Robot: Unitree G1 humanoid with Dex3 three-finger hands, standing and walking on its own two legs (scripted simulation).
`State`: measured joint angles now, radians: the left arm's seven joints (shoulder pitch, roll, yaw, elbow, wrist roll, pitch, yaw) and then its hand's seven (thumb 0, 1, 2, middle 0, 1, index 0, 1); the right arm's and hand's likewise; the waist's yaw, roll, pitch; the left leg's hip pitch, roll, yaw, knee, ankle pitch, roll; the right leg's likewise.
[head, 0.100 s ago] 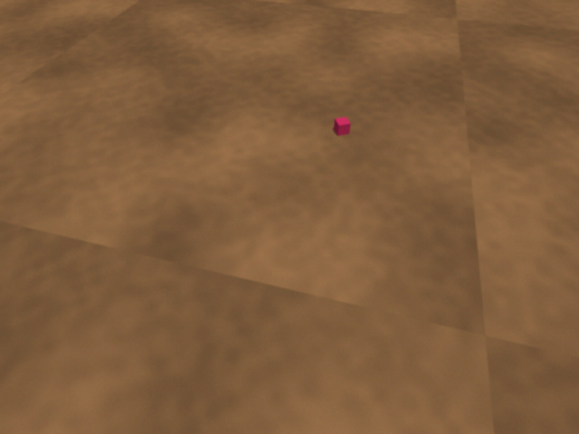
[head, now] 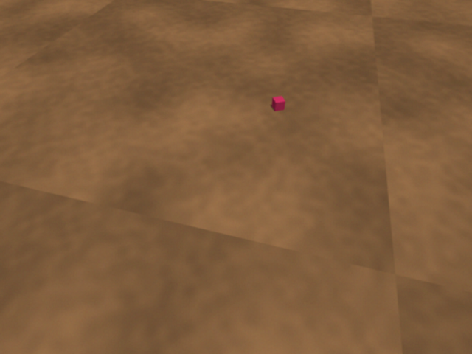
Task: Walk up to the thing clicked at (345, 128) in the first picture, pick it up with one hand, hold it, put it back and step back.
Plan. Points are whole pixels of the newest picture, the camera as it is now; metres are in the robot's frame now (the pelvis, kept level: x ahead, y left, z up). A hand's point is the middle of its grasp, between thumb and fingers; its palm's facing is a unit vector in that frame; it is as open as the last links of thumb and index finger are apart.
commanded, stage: stand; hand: left
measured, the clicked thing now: (278, 103) +1.79 -0.29 -0.75
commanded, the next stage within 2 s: walk up in 1.02 s
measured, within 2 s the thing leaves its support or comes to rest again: neither
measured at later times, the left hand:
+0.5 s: hand out of the picture +0.08 +0.26 -0.16, palm faces -0.02 -0.94 -0.34, open 7.4 cm
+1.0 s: hand out of the picture +0.08 +0.26 -0.16, palm faces -0.02 -0.94 -0.34, open 7.4 cm
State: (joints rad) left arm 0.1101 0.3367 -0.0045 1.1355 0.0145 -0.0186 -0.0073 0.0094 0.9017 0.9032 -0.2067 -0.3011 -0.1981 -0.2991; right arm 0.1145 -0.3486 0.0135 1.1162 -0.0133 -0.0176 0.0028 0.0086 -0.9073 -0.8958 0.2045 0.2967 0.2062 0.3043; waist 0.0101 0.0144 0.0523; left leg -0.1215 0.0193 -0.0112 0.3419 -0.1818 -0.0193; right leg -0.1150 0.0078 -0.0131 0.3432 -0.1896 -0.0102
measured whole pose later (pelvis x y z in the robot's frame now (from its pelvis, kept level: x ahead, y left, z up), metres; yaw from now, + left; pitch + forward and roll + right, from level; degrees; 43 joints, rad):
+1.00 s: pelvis +0.01 +0.01 +0.00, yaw +0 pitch -2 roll +0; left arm 0.11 0.34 0.00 1.13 0.01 -0.01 0.00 0.01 0.90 0.90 -0.21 -0.30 -0.20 -0.30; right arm 0.11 -0.35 0.02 1.12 -0.01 -0.02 0.00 0.01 -0.91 -0.90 0.20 0.30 0.21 0.30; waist 0.01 0.01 0.05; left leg -0.10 0.00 -0.01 0.32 -0.19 0.00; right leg -0.09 -0.01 -0.01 0.31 -0.19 0.01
